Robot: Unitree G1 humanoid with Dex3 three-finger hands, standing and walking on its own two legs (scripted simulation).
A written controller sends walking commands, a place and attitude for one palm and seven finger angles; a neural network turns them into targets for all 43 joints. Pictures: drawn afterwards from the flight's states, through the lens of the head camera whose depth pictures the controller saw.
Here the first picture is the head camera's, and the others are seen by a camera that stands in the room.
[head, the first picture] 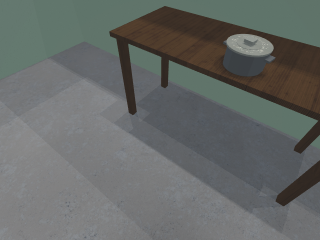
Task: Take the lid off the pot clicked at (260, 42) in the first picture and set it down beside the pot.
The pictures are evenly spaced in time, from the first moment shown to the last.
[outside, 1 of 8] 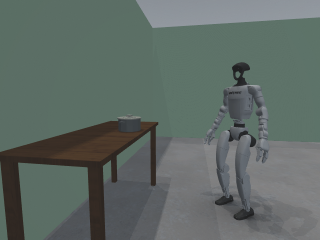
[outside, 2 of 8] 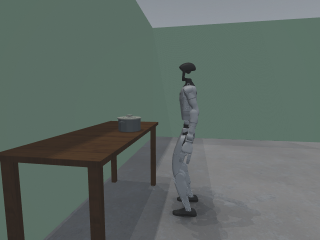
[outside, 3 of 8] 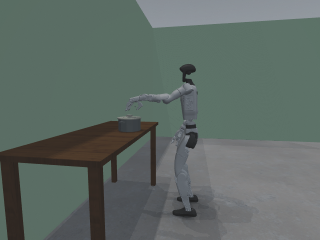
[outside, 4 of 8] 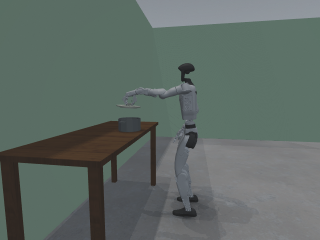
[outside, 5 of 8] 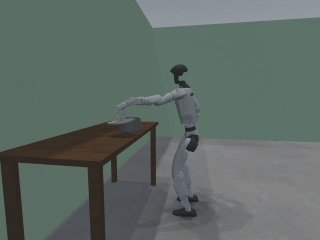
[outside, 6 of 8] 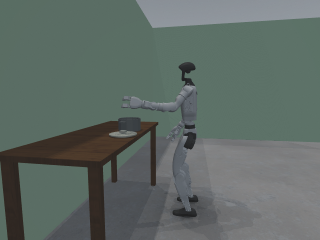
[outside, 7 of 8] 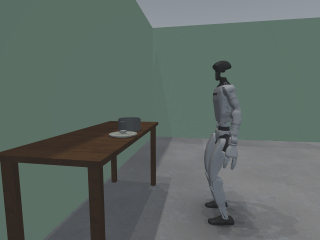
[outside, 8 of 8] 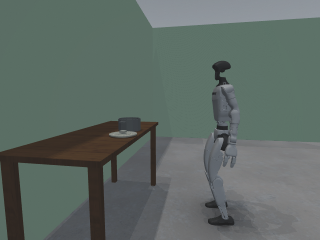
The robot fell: no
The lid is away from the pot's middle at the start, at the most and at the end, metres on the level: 0.00 0.24 0.24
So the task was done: yes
